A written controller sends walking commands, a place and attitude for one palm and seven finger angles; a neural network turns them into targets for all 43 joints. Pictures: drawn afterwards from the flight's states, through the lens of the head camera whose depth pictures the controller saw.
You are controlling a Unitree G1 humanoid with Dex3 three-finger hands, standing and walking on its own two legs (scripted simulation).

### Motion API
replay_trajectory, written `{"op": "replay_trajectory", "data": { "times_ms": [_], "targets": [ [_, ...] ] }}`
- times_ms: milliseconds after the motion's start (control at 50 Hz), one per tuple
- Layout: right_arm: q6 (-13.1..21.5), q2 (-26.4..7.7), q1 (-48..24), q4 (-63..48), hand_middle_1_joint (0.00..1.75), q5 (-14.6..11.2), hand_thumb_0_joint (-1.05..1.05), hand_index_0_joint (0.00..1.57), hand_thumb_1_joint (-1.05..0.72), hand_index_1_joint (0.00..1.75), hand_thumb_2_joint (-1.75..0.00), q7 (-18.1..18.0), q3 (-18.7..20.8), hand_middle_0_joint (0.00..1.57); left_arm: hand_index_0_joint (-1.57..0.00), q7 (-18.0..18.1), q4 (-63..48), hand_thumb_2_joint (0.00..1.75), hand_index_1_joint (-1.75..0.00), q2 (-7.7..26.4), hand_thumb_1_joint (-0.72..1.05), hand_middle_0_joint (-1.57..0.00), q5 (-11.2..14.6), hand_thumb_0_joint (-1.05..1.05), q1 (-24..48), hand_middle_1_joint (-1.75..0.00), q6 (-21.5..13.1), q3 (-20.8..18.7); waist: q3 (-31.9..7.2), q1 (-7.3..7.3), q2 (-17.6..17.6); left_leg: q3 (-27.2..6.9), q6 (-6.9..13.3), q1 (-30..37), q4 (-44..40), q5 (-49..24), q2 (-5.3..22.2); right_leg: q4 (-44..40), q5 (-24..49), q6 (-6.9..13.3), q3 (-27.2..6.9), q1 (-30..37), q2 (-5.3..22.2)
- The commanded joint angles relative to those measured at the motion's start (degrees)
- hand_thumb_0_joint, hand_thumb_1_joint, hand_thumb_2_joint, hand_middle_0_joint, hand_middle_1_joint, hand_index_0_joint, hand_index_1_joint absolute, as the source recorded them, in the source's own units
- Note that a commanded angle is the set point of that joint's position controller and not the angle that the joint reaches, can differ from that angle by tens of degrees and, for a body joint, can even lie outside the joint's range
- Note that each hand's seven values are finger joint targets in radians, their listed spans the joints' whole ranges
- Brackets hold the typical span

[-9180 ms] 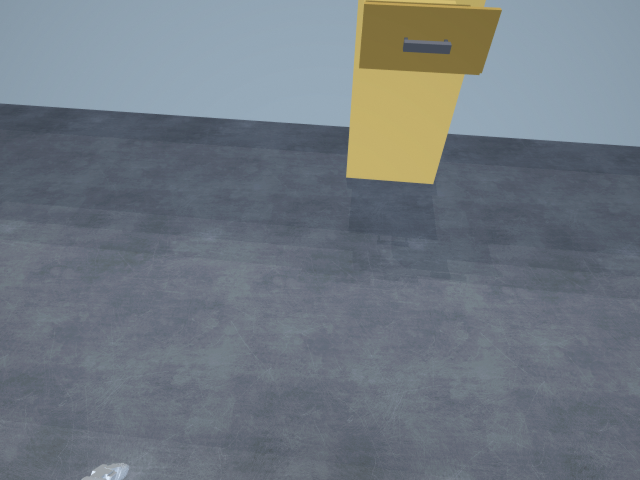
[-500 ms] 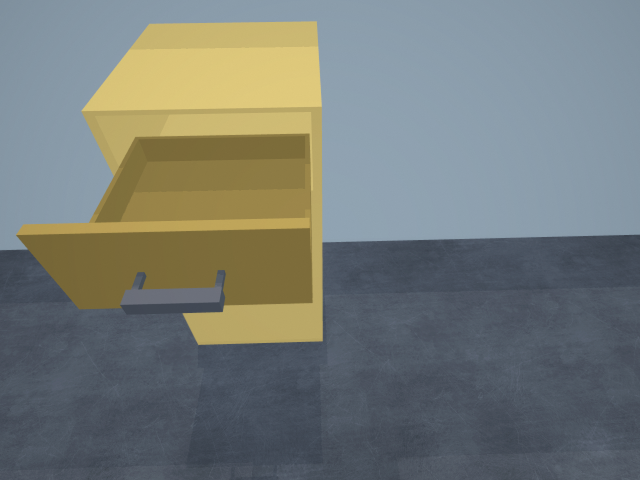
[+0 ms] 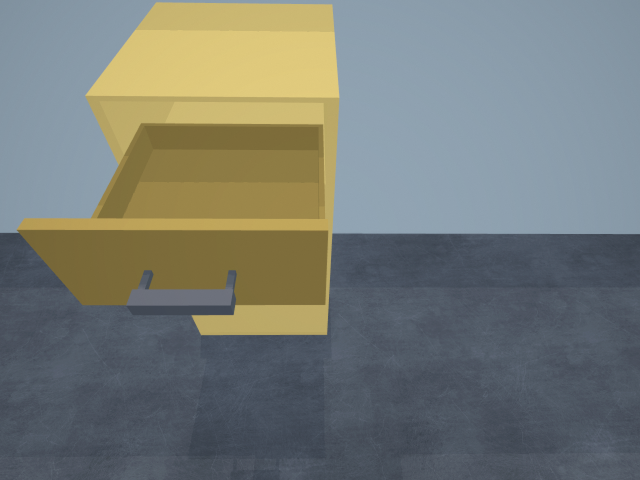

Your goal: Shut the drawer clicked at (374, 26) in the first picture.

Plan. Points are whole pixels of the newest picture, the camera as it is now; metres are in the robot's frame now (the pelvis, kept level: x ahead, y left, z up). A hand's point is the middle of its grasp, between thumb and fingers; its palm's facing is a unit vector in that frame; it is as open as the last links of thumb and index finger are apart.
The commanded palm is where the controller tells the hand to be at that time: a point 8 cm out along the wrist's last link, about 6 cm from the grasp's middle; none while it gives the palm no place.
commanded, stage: shuffle to correct the standing spot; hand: left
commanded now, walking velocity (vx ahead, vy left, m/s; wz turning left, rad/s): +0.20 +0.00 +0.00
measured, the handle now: (186, 289) +0.35 +0.21 +0.02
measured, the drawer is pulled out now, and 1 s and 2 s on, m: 0.30 0.30 0.30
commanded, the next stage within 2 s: come to a stop and stand still in 0.06 s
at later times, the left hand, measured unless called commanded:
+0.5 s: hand out of the picture +0.10 +0.19 -0.17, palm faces +0.11 -0.97 -0.22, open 7.3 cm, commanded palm none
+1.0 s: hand out of the picture +0.07 +0.21 -0.17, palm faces +0.06 -0.98 -0.21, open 7.4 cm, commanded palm none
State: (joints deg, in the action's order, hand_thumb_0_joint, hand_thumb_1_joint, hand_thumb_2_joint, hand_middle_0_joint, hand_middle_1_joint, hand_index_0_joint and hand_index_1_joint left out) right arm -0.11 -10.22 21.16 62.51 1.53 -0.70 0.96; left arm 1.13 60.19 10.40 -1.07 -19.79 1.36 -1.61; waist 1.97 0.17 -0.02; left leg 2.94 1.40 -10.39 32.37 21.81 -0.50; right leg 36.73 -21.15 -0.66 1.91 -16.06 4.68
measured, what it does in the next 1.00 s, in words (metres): steps on the spot: left foot, then right foot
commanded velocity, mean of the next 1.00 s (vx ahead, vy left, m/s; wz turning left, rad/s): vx -0.04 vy -0.01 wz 0.01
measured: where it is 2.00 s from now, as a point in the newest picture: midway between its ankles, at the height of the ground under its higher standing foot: outside the picture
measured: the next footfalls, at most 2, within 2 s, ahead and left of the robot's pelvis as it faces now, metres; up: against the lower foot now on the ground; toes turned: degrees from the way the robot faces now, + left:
left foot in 0.38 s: +0.10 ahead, +0.12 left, +0.00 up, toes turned +5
right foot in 0.58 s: +0.08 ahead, -0.09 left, +0.00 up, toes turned +2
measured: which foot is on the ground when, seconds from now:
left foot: down 0.00-0.16, up 0.18-0.36, down 0.38-1.00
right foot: down 0.00-0.44, up 0.46-0.56, down 0.58-1.00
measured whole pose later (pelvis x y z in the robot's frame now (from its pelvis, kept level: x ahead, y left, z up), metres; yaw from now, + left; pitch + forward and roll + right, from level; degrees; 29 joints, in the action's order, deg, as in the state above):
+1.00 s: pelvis +0.04 +0.03 +0.00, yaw +2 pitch -2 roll -1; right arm -0.9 -10.1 14.4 54.7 1.0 -0.4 0.8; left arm 2.6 54.5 10.0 -1.2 -16.4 1.2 0.5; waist 2.0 -0.5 -0.2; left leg 3.6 2.7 -15.8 34.2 16.2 0.0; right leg 32.5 -17.9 -0.4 3.1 -12.3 1.7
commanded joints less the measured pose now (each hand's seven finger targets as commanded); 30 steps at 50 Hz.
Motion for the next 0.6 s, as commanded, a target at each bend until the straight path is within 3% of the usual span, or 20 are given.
{"op": "replay_trajectory", "data": {
  "times_ms": [0,40,80,100,120,140,160,180,220,240,280,320,340,360,380,420,460,520,540,580],
  "targets": [
    [2.3,-7.7,10.7,0.5,0.3,0.3,0.0,0.2,-0.9,0.3,-0.9,-1.2,1.1,0.2,-0.2,-0.2,-7.2,0.9,-0.3,2.5,0.9,-0.2,-0.2,0.0,8.4,-0.3,-3.4,-0.3,5.2,4.13,10.6,-21.6,11.4,13.2,-14.4,-31.9,18.1,13.5,-9.7,1.4,3.6,-21.4,-2.0],
    [2.7,-7.3,8.2,0.2,0.3,0.4,0.0,0.2,-0.9,0.3,-0.9,-1.5,0.6,0.2,-0.2,-0.8,-6.9,0.9,-0.3,1.7,0.9,-0.2,0.5,0.0,8.6,-0.3,-4.0,-0.6,3.6,2.85,8.6,-16.0,10.4,10.0,-12.0,-39.6,16.5,7.9,-8.3,1.6,3.7,-14.4,-0.8],
    [2.7,-7.5,3.2,-0.7,0.3,-0.3,0.0,0.2,-0.9,0.3,-0.9,-1.7,0.5,0.2,-0.2,-1.2,-4.4,0.9,-0.3,1.2,0.9,-0.2,0.6,0.0,1.5,-0.3,-4.2,-1.1,-0.1,-1.45,5.6,-9.6,6.3,1.0,-7.1,-32.5,11.2,-6.0,3.9,1.6,5.8,3.7,-2.7],
    [3.0,-6.6,1.7,-1.4,0.3,-1.0,0.0,0.2,-0.9,0.3,-0.9,-1.5,0.4,0.2,-0.2,-0.9,-2.3,0.9,-0.3,3.6,0.9,-0.2,0.5,0.0,-5.3,-0.3,-4.6,-1.7,-3.5,-4.57,-0.6,-5.7,3.9,-7.7,0.2,-27.1,7.6,-10.1,12.0,3.1,0.9,17.9,0.5],
    [3.2,-3.8,0.7,-3.2,0.3,-1.3,0.0,0.2,-0.9,0.3,-0.9,-1.0,0.0,0.2,-0.2,0.0,-0.1,0.9,-0.3,8.6,0.9,-0.2,0.3,0.0,-12.3,-0.3,-4.9,-2.9,-5.4,-6.6,-14.2,0.7,0.6,-20.6,11.6,-6.0,1.0,-16.6,18.6,8.8,-17.5,28.0,14.6],
    [2.7,-4.1,-2.1,-4.2,0.3,-0.9,0.0,0.2,-0.9,0.3,-0.9,-0.9,0.8,0.2,-0.2,0.3,0.9,0.9,-0.3,10.3,0.9,-0.2,0.7,0.0,-14.8,-0.3,-4.8,-3.1,-3.8,-6.96,-12.3,0.0,-0.4,-25.3,23.7,13.3,0.7,-21.3,20.1,15.3,-25.8,26.1,22.3],
    [2.1,-3.5,-4.4,-4.2,0.3,-0.8,0.0,0.2,-0.9,0.3,-0.9,-0.8,1.4,0.2,-0.2,0.8,0.3,0.9,-0.3,8.4,0.9,-0.2,0.6,0.0,-11.6,-0.3,-4.5,-2.9,0.5,-5.66,-5.6,-2.6,-0.8,-27.0,28.9,12.2,3.3,-21.9,14.4,16.9,-24.7,19.5,21.1],
    [1.5,-2.6,-4.9,-4.3,0.3,-0.5,0.0,0.2,-0.9,0.3,-0.9,-0.5,1.3,0.2,-0.2,1.1,-0.6,0.9,-0.3,7.0,0.9,-0.2,0.3,0.0,-7.2,-0.3,-4.3,-2.7,3.9,-3.8,-8.3,-2.9,-1.1,-27.1,30.4,10.3,4.9,-22.7,12.8,16.1,-22.6,13.5,20.1],
    [0.3,-0.8,-2.6,-3.0,0.3,-0.7,0.0,0.2,-0.9,0.3,-0.9,-0.2,1.2,0.2,-0.2,1.7,-3.1,0.9,-0.3,3.9,0.9,-0.2,-0.3,0.0,1.2,-0.3,-3.6,-1.7,5.4,0.36,-8.4,-2.5,-2.1,-17.4,22.9,6.1,6.3,-21.2,22.6,12.0,-8.6,3.1,14.7],
    [0.0,0.5,-0.9,-2.4,0.3,-0.9,0.0,0.2,-0.9,0.3,-0.9,-0.1,0.8,0.2,-0.2,1.7,-4.1,0.9,-0.3,3.9,0.9,-0.2,-0.5,0.0,4.0,-0.3,-3.4,-1.7,4.2,1.55,-9.7,-1.4,-2.5,-12.2,16.4,4.5,5.8,-19.5,27.2,10.4,-3.8,0.6,12.5],
    [-0.3,1.1,0.6,-1.4,0.3,-1.1,0.0,0.2,-0.9,0.3,-0.9,-0.1,0.6,0.2,-0.2,1.6,-4.4,0.9,-0.3,5.1,0.9,-0.2,-0.1,0.0,4.7,-0.3,-2.8,-2.0,2.5,1.59,-9.6,2.6,-3.3,-6.0,5.1,-5.2,3.3,-14.8,30.0,7.7,0.8,1.1,8.4],
    [0.2,-0.2,1.6,-1.1,0.3,-0.9,0.0,0.2,-0.9,0.3,-0.9,-0.2,0.9,0.2,-0.2,1.5,-4.6,0.9,-0.3,6.4,0.9,-0.2,0.5,0.0,3.9,-0.3,-2.2,-2.1,0.7,1.63,-5.7,4.1,-3.5,0.5,-3.4,-17.6,2.7,-9.6,27.8,5.4,1.3,0.3,6.4],
    [0.4,-2.3,1.3,-1.6,0.3,-0.8,0.0,0.2,-0.9,0.3,-0.9,-0.3,1.4,0.2,-0.2,1.5,-5.0,0.9,-0.3,5.7,0.9,-0.2,0.4,0.0,2.9,-0.3,-1.7,-1.9,0.2,1.36,-1.2,1.6,-2.7,3.2,-4.9,-26.2,5.3,-6.6,22.7,3.7,1.5,-1.3,4.8],
    [0.6,-4.9,0.3,-2.4,0.3,-0.7,0.0,0.2,-0.9,0.3,-0.9,-0.4,1.9,0.2,-0.2,1.6,-5.6,0.9,-0.3,4.6,0.9,-0.2,0.3,0.0,1.4,-0.3,-1.3,-1.8,-0.1,0.55,4.2,-3.4,-0.3,3.6,-6.4,-36.0,10.8,-4.3,14.5,1.7,2.9,-2.4,2.2],
    [0.4,-7.1,-1.3,-3.4,0.3,-0.5,0.0,0.2,-0.9,0.3,-0.9,-0.4,2.2,0.2,-0.2,1.8,-6.0,0.9,-0.3,3.2,0.9,-0.2,0.1,0.0,0.7,-0.3,-0.9,-1.5,0.4,0.11,7.3,-6.8,2.3,0.5,-8.1,-39.5,14.4,-3.5,4.9,0.3,3.6,-0.6,-0.3],
    [0.6,-7.7,-4.7,-4.5,0.3,-0.4,0.0,0.2,-0.9,0.3,-0.9,-0.9,2.0,0.2,-0.2,1.9,-5.4,0.9,-0.3,2.7,0.9,-0.2,0.4,0.0,0.7,-0.3,-0.5,-1.1,0.4,-0.32,14.0,-11.4,6.3,-2.9,-12.5,-46.1,17.6,2.8,-3.8,-0.5,3.5,2.2,-1.2],
    [0.6,-7.8,-7.6,-5.6,0.3,-0.3,0.0,0.2,-0.9,0.3,-0.9,-1.3,1.9,0.2,-0.2,1.7,-4.8,0.9,-0.3,2.7,0.9,-0.2,0.6,0.0,-0.5,-0.3,-0.5,-0.9,-2.8,-1.1,11.9,-10.3,7.7,0.6,-11.6,-48.4,17.3,4.6,-4.5,-0.1,1.2,1.4,-0.7],
    [0.2,-8.7,-9.4,-6.6,0.3,-0.7,0.0,0.2,-0.9,0.3,-0.9,-1.4,2.7,0.2,-0.2,1.4,-4.8,0.9,-0.3,3.5,0.9,-0.2,0.2,0.0,-1.4,-0.3,-1.0,-0.7,-7.0,-0.95,7.0,-7.5,6.3,6.4,-6.3,-48.4,15.1,-4.0,3.9,0.1,0.5,1.3,-1.2],
    [-0.1,-8.4,-10.4,-7.1,0.3,-0.9,0.0,0.2,-0.9,0.3,-0.9,-1.5,3.0,0.2,-0.2,1.5,-4.9,0.9,-0.3,4.2,0.9,-0.2,0.0,0.0,-1.9,-0.3,-1.2,-0.8,-7.2,-1.08,4.8,-5.9,4.7,5.9,-3.8,-44.0,13.0,-8.3,13.7,0.3,-1.0,1.9,-0.5],
    [-0.9,-6.3,-11.2,-7.8,0.3,-0.9,0.0,0.2,-0.9,0.3,-0.9,-1.1,3.1,0.2,-0.2,1.6,-5.6,0.9,-0.3,6.5,0.9,-0.2,-0.3,0.0,-0.9,-0.3,-1.3,-1.3,-5.7,-0.21,-2.2,-1.3,0.4,0.7,0.1,-30.2,7.7,-10.5,32.7,2.6,-6.6,4.1,4.4]
  ]
}}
